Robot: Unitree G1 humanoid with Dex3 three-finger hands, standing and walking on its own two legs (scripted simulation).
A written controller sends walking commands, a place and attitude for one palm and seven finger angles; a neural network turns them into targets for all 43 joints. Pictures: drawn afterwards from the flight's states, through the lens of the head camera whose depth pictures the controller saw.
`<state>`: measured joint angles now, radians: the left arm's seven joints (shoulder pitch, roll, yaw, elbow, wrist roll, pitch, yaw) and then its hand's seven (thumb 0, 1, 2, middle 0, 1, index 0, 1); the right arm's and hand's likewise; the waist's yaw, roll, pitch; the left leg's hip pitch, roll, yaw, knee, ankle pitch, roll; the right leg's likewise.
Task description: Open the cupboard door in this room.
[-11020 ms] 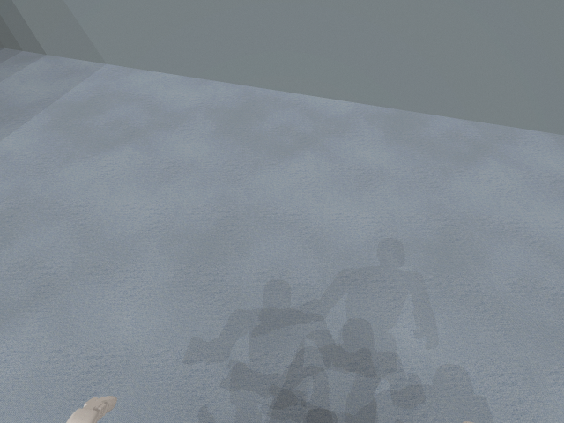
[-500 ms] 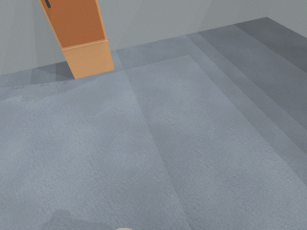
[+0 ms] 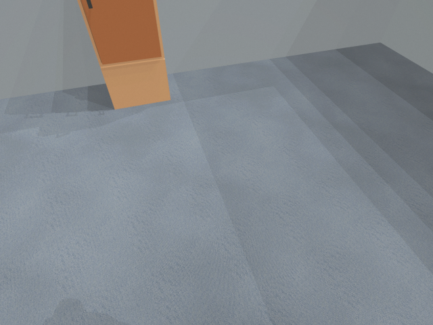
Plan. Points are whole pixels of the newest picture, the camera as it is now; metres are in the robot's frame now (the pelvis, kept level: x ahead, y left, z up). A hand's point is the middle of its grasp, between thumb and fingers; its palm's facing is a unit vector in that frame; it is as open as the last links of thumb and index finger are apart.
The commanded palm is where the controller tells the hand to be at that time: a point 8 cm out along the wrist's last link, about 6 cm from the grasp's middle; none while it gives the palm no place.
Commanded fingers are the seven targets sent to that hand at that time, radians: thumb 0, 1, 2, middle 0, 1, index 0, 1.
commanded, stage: stand and wait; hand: left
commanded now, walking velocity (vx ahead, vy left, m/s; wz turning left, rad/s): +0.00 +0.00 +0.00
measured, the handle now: out of the picture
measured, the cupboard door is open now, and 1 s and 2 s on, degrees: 0 0 0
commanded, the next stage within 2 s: turn or walk to find it in 0.70 s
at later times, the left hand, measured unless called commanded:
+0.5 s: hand out of the picture -0.04 +0.13 -0.17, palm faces +0.04 -0.99 -0.16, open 7.3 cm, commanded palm none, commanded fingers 0.00 0.90 0.90 -0.20 -0.30 -0.20 -0.30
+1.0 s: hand out of the picture -0.03 +0.16 -0.18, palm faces +0.14 -0.97 -0.19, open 7.3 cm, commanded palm none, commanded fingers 0.00 0.90 0.90 -0.20 -0.30 -0.20 -0.30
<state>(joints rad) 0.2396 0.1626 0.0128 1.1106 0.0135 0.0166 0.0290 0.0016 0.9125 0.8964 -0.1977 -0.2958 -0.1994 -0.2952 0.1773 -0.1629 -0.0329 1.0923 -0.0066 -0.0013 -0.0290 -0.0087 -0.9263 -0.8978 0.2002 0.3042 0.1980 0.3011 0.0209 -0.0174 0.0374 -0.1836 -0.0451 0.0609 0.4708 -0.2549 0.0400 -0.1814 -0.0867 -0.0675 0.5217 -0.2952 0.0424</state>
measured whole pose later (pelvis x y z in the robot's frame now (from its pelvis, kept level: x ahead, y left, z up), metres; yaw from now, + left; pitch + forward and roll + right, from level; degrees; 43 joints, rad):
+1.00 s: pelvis -0.02 -0.01 -0.01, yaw +5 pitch -1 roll -1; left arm 0.27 0.13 0.04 1.07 0.01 0.02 0.03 0.00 0.91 0.90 -0.20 -0.30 -0.20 -0.30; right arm 0.29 -0.14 -0.04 1.09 -0.01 0.03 -0.01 0.00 -0.91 -0.90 0.20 0.30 0.19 0.30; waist 0.00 0.02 0.05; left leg -0.33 0.00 -0.01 0.61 -0.28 0.01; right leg -0.24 -0.06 -0.16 0.56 -0.30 0.00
